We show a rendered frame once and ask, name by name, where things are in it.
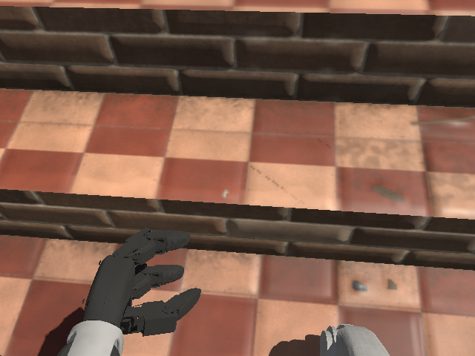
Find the left robot forearm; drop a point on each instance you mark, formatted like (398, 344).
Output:
(94, 338)

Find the robot right thigh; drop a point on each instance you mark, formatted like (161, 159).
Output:
(350, 341)

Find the robot left hand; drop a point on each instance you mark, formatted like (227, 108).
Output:
(118, 282)

